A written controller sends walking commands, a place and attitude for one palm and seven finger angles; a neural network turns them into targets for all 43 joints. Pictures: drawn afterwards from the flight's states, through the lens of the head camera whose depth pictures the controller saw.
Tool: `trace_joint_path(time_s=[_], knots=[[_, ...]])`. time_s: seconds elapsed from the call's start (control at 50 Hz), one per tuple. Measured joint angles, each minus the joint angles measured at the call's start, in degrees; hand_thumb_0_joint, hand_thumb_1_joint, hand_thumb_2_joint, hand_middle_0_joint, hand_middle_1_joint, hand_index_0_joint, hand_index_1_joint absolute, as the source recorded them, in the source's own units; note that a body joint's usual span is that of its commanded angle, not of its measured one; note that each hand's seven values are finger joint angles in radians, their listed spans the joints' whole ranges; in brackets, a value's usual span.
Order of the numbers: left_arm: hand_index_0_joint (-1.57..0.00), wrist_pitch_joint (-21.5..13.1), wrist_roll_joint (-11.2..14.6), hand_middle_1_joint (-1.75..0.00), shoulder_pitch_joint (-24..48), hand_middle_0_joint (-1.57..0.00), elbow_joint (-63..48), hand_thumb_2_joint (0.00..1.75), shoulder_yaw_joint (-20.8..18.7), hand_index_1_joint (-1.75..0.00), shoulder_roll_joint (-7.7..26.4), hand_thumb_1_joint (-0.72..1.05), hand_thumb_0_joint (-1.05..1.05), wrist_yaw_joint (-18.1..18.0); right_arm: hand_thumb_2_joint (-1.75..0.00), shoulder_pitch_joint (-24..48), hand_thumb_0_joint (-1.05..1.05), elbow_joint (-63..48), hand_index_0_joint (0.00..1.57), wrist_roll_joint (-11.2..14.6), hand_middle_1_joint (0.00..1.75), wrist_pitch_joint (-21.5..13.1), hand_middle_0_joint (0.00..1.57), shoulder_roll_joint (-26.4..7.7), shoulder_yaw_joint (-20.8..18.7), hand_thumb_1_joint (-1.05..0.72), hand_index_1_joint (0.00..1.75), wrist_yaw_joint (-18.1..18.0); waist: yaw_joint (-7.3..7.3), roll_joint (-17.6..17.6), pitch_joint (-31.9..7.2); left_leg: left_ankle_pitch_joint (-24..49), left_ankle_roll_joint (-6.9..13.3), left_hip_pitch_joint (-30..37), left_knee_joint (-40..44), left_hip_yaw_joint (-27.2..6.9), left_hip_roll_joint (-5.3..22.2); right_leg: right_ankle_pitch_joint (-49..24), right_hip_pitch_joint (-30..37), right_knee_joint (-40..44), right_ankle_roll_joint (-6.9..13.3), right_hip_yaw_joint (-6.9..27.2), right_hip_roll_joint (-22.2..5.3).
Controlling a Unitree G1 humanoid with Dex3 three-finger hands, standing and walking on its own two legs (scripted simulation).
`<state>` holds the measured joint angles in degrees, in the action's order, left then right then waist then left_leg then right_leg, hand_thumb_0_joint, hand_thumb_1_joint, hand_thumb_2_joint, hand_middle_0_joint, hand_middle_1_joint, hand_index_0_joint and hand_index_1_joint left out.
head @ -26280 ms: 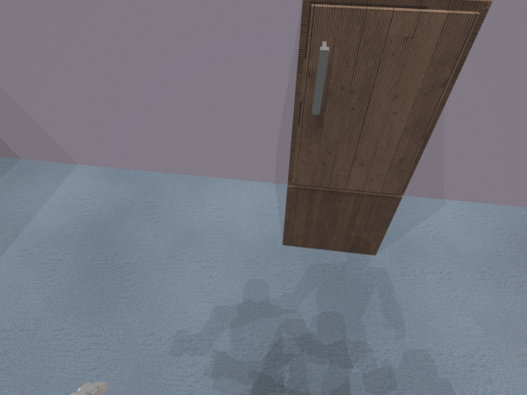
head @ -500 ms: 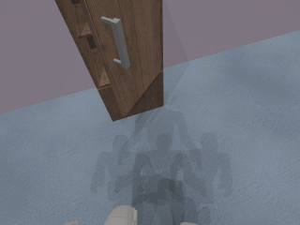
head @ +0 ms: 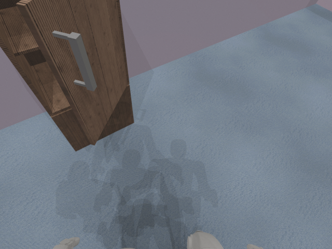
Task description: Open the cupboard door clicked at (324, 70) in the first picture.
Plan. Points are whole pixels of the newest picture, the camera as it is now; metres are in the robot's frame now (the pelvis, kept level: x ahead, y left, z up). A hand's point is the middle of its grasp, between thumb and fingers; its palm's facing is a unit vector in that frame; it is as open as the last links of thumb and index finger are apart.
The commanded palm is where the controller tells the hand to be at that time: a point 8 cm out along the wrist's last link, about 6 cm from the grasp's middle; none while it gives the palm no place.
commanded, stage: walk to a spot facing it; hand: left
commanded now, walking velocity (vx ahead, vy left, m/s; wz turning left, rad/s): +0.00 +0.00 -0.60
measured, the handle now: (76, 63) +0.53 +0.31 +0.08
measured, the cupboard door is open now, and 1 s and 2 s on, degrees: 40 40 40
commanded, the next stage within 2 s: none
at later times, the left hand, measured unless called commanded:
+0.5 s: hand (124, 223) +0.18 +0.13 -0.17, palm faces -0.31 -0.93 -0.20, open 7.4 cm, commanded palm none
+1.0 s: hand (198, 154) +0.42 -0.08 -0.18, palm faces -0.65 -0.73 -0.19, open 7.4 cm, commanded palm none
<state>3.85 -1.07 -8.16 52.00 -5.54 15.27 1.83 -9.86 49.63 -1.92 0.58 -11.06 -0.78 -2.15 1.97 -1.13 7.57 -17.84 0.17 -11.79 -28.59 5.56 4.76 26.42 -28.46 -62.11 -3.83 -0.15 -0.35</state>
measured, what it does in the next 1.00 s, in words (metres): walks ahead, turning right: right foot, then left foot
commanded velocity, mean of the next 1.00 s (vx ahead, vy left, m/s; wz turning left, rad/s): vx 0.21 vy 0.00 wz -0.59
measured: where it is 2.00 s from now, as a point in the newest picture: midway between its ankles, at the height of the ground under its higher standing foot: (241, 188)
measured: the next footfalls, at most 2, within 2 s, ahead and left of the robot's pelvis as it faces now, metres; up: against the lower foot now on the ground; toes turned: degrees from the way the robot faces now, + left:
right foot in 0.18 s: +0.04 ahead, -0.15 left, +0.00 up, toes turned -12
left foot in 0.54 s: +0.13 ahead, +0.08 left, +0.00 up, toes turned -16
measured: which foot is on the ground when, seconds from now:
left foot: down 0.00-0.18, up 0.20-0.52, down 0.54-1.00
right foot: up 0.00-0.16, down 0.18-0.54, up 0.56-0.96, down 0.98-1.00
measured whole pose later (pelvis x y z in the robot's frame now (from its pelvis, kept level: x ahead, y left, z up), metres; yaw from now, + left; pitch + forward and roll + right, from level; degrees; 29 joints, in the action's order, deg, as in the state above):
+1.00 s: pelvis +0.18 -0.13 -0.03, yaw -38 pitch +1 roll +0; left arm -0.4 -1.5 -1.2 51.4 -3.6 13.0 3.7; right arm -29.4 59.5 -1.5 -1.3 -10.6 -0.5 -0.6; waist -2.8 -0.3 6.6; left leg -28.3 -4.5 0.3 -40.1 18.0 10.7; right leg 12.7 -25.8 -38.0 5.5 -8.9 0.3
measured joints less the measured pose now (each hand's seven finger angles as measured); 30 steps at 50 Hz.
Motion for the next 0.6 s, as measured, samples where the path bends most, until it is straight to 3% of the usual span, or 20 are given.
trace_joint_path(time_s=[0.12,0.18,0.24,0.3,0.4,0.52,0.54,0.6], knots=[[-0.2,0.0,0.0,-0.3,2.0,-0.2,-0.6,0.9,0.6,-0.3,0.4,0.91,0.01,0.5,-0.89,-3.6,0.0,1.4,0.2,-0.1,0.3,0.3,0.2,-1.7,-0.9,-0.9,0.3,0.6,-1.97,1.8,0.1,-2.6,-1.6,1.5,-1.9,4.9,2.6,-2.6,5.6,16.6,1.3,-2.9,-1.7],[-0.2,-1.2,-0.1,-0.3,2.3,-0.2,-1.4,0.9,1.2,-0.3,0.5,0.91,0.01,0.5,-0.89,-5.6,0.0,1.9,0.2,0.4,0.3,0.8,0.2,-3.1,-1.6,-0.9,0.3,1.1,-2.78,2.2,-0.6,-6.0,-3.0,-0.3,-8.5,6.7,3.9,-11.5,11.0,28.0,3.5,-3.8,-1.3],[-0.2,-2.7,0.1,-0.3,2.8,-0.2,-1.4,0.9,1.7,-0.3,-0.9,0.91,0.01,-0.8,-0.89,-3.9,0.0,3.2,0.2,1.2,0.3,2.8,0.2,-4.9,-2.4,-0.9,0.3,0.9,-3.3,3.8,0.6,-13.6,-3.6,-7.6,-27.1,0.5,2.4,-8.0,10.4,25.4,5.2,-2.4,0.1],[-0.2,-2.1,0.0,-0.3,1.9,-0.2,-1.5,0.9,2.0,-0.3,-1.7,0.91,0.01,-1.9,-0.89,-2.0,0.0,3.2,0.2,1.2,0.3,3.4,0.2,-4.9,-2.6,-0.91,0.3,1.0,-3.19,2.7,0.7,-11.6,-4.2,-12.8,-35.1,-2.0,0.6,-8.7,11.5,28.1,5.1,0.1,0.7],[-0.2,-1.5,-0.3,-0.3,0.4,-0.2,-0.7,0.9,2.6,-0.3,-2.5,0.9,0.01,-1.9,-0.9,0.3,0.0,1.2,0.2,1.1,0.3,2.5,0.2,-3.5,-2.4,-0.91,0.3,1.5,-3.23,0.5,0.1,-7.0,-5.0,-14.8,-28.9,-3.4,-0.6,-10.9,12.7,31.6,5.1,3.8,1.4],[-0.21,-1.5,-0.4,-0.3,-1.8,-0.2,0.3,0.9,2.3,-0.3,-3.2,0.9,0.01,-0.7,-0.9,-0.2,0.0,0.6,0.2,0.9,0.3,0.4,0.2,-2.2,-1.8,-0.91,0.3,1.9,-2.38,-0.6,-2.2,-4.5,-4.2,-7.7,-10.8,-2.4,-2.7,-8.8,12.9,30.3,4.1,6.9,2.6],[-0.21,-1.4,-0.3,-0.3,-2.6,-0.2,0.3,0.9,2.2,-0.3,-3.4,0.9,0.01,-0.6,-0.9,-1.0,0.0,0.3,0.2,0.8,0.3,-0.4,0.2,-2.3,-1.5,-0.91,0.3,1.9,-2.36,-0.1,-3.2,-4.3,-3.4,-5.6,-5.9,-2.3,-2.6,-7.3,12.1,28.6,4.1,7.1,3.3],[-0.21,-0.7,-0.2,-0.3,-2.8,-0.2,1.3,0.9,1.4,-0.3,-2.8,0.9,0.01,0.1,-0.89,-2.9,0.0,0.7,0.2,-0.3,0.3,-2.1,0.2,-1.4,-0.8,-0.91,0.3,1.4,-2.35,-0.4,-3.7,-2.1,0.3,-4.4,-6.5,-0.5,-1.7,1.8,6.4,12.8,4.1,4.3,3.1]])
